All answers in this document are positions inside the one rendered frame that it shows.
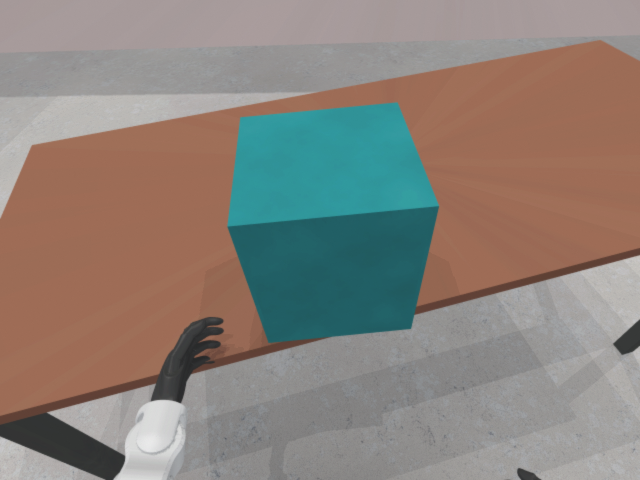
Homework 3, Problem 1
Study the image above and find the table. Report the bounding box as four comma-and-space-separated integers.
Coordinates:
0, 40, 640, 480

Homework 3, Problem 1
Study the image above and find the carton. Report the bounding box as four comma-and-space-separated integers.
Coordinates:
227, 102, 439, 343

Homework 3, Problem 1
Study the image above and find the left robot forearm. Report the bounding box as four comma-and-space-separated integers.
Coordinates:
113, 400, 188, 480

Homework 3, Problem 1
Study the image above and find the robot left hand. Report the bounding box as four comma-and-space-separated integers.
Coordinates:
150, 317, 224, 403

